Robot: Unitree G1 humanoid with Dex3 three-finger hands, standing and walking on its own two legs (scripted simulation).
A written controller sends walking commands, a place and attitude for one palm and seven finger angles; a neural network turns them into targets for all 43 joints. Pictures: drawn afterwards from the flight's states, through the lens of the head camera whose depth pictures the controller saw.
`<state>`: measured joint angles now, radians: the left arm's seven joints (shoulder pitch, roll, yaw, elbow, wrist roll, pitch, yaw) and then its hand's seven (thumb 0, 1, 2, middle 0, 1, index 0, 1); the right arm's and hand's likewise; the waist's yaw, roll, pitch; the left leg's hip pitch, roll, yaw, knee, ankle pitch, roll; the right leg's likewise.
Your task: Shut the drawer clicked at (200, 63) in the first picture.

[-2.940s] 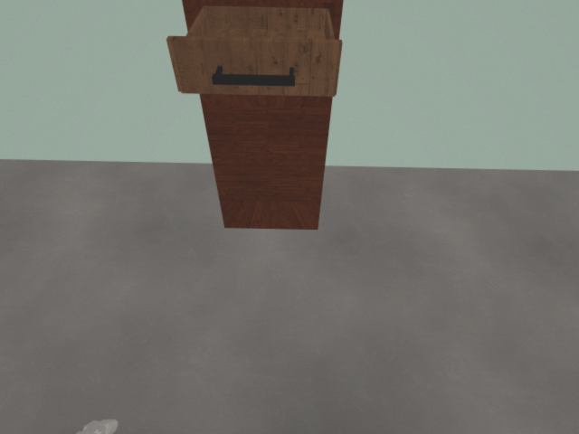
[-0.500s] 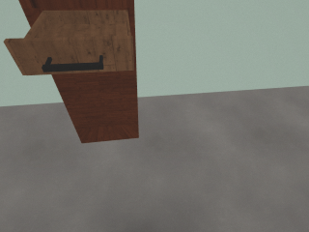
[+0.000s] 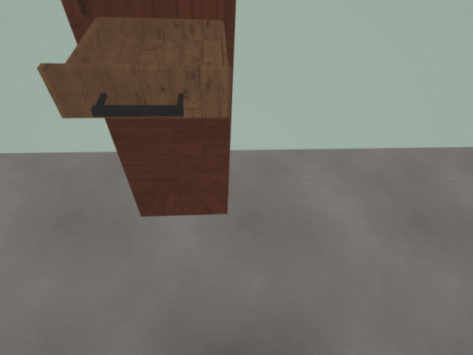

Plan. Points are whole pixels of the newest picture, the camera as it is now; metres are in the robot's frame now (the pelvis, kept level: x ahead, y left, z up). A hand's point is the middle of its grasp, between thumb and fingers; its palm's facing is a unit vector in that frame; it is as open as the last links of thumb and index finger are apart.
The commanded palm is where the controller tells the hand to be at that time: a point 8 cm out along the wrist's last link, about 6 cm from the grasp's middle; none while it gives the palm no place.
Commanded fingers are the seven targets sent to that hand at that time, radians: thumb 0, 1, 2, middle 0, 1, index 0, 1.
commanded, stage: take the last steps up to it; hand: left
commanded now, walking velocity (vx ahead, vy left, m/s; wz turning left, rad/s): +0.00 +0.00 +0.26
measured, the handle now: (140, 104) +0.57 +0.22 +0.11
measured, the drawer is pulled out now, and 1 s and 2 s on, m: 0.27 0.27 0.27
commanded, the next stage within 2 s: come to a stop and stand still in 0.96 s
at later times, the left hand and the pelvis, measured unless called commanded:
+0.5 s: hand out of the picture -0.07 +0.15 -0.17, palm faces +0.24 -0.96 -0.14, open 7.4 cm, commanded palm none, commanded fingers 0.00 0.90 0.90 -0.20 -0.30 -0.20 -0.30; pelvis +0.05 +0.02 +0.00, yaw +8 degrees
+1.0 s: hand (117, 291) +0.28 +0.26 -0.17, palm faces +0.07 -0.98 -0.17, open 7.4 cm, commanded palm none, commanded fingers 0.00 0.90 0.90 -0.20 -0.30 -0.20 -0.30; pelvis +0.19 +0.08 +0.00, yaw +3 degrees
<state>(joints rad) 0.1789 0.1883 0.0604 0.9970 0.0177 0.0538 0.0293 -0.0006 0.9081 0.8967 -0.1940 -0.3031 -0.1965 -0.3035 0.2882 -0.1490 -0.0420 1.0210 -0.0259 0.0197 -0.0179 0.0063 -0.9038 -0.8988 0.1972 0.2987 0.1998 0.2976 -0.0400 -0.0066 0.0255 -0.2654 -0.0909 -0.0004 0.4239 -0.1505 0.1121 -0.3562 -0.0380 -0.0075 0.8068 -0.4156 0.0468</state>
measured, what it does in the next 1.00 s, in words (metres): walks ahead: right foot, then left foot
